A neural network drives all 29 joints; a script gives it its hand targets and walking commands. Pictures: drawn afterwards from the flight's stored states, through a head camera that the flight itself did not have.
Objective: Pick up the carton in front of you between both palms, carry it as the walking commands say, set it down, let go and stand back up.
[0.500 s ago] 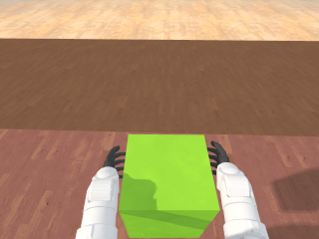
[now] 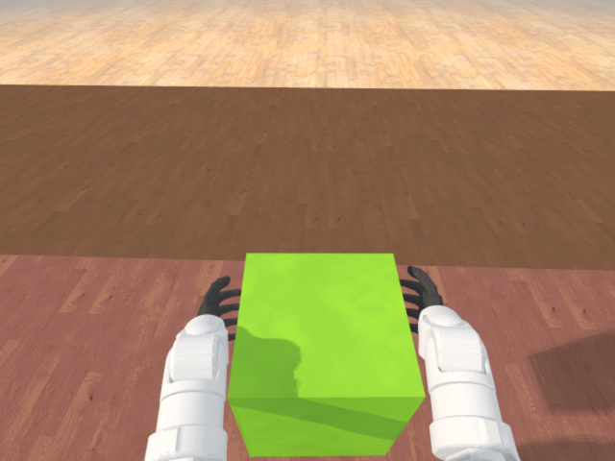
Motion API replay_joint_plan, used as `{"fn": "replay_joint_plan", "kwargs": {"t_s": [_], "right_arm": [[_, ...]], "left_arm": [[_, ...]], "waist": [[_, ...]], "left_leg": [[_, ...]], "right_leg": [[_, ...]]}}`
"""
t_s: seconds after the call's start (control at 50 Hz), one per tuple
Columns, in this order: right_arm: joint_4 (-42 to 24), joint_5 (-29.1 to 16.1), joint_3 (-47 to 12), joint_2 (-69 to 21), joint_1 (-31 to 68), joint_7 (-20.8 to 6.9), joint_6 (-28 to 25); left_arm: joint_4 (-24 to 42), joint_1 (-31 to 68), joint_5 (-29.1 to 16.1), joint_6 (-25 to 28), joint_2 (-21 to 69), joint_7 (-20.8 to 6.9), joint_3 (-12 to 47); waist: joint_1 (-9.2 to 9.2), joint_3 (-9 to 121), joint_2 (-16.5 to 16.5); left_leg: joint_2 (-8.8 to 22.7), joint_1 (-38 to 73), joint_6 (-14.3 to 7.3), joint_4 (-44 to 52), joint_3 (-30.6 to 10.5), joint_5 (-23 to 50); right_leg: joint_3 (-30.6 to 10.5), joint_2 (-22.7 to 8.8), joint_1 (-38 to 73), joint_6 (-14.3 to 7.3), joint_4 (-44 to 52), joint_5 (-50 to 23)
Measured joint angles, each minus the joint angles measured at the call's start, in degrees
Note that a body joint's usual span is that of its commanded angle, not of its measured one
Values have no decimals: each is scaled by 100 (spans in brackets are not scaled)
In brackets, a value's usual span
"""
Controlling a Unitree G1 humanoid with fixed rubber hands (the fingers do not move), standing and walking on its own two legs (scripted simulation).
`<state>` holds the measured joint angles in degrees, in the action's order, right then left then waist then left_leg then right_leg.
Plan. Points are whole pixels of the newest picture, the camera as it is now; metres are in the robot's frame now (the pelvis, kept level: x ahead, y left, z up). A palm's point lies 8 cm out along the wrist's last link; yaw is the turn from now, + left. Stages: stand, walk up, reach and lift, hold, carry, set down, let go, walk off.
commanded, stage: hold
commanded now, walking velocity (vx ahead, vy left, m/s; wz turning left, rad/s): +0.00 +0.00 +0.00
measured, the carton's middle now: (318, 358) +0.28 +0.00 -0.03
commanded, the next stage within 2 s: carry in 0.22 s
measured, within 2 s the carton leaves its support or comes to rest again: neither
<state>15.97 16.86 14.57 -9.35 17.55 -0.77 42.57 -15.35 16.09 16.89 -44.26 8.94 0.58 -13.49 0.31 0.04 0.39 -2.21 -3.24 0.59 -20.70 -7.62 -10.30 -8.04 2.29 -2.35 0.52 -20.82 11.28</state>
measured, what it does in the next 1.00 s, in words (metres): walks ahead: left foot, then right foot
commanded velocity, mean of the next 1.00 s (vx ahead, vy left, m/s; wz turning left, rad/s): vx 0.41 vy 0.00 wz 0.00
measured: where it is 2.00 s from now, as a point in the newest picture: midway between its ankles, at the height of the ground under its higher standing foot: (323, 311)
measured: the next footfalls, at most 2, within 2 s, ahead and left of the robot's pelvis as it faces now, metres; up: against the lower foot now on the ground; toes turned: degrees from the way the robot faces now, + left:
left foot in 0.62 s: +0.15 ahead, +0.09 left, +0.00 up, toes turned +8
right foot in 0.94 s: +0.41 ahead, -0.14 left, +0.00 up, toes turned -12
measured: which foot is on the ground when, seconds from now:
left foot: down 0.00-0.40, up 0.42-0.60, down 0.62-0.96, up 0.98-1.00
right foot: down 0.00-0.62, up 0.64-0.92, down 0.94-1.00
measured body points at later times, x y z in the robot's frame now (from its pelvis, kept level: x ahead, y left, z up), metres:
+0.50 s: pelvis +0.05 -0.02 +0.00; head +0.01 -0.02 +0.44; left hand +0.34 +0.13 +0.06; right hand +0.35 -0.17 +0.07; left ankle +0.03 +0.11 -0.72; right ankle +0.01 -0.13 -0.75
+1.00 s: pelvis +0.30 -0.06 -0.02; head +0.29 -0.06 +0.43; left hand +0.59 +0.09 +0.07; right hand +0.59 -0.21 +0.07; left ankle +0.14 +0.07 -0.70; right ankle +0.37 -0.13 -0.75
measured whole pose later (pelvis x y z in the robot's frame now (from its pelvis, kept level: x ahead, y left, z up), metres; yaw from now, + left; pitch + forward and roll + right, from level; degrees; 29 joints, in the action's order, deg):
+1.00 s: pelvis +0.30 -0.06 -0.02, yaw +1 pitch +4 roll -1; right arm -20.6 5.7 8.2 -7.3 11.7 5.1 70.6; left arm 18.1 11.7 6.7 -70.5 8.0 5.9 -6.0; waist 0.8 6.5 -2.4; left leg 6.4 -11.6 1.8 -49.2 4.8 -27.9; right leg 14.0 -2.1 -26.1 -5.0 -34.0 11.4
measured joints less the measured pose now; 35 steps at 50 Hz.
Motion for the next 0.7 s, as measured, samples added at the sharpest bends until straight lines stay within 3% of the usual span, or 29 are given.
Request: {"fn": "replay_joint_plan", "kwargs": {"t_s": [0.22,0.32,0.38,0.42,0.48,0.58,0.64,0.7], "right_arm": [[70,61,127,-35,127,-32,-61],[-259,-98,-111,5,-19,50,64],[-748,-273,-291,38,-144,143,318],[-1167,-417,-376,97,-294,223,572],[-1623,-721,-469,286,-432,284,1008],[-2188,-1054,-644,393,-339,432,1693],[-2540,-1035,-670,191,-318,481,1932],[-2751,-929,-896,96,-550,541,2160]], "left_arm": [[-67,132,40,46,33,-9,-110],[292,-43,-158,-71,-25,56,43],[662,-127,-427,-257,-123,137,224],[900,-133,-580,-472,-130,226,366],[1281,-199,-708,-886,-94,386,578],[2165,-325,-908,-1657,-186,575,732],[2698,-414,-1014,-1976,-250,572,633],[2933,-641,-1158,-2223,-273,526,495]], "waist": [[-13,52,-1],[-100,482,-29],[-111,620,-149],[-94,728,-179],[-72,840,-77],[-72,850,104],[-117,872,169],[-125,930,28]], "left_leg": [[-10,-154,-10,-112,62,-34],[112,-779,-33,-578,357,-570],[287,-1030,7,-815,422,-529],[385,-1287,-10,-1312,510,-1079],[409,-1763,-25,-2070,921,-1504],[253,-1809,-12,-1039,1505,-955],[197,-1505,-196,-413,1774,-57],[301,-1332,-303,-567,1827,-444]], "right_leg": [[15,-26,-180,23,-143,52],[388,-195,-1014,-7,-972,1073],[723,-205,-1167,-39,-965,837],[861,-197,-1164,-82,-850,459],[935,-286,-1080,-132,-640,521],[879,-477,-834,-54,-272,614],[902,-566,-1048,-32,-1145,1170],[1131,-531,-1794,-105,-2694,1703]]}}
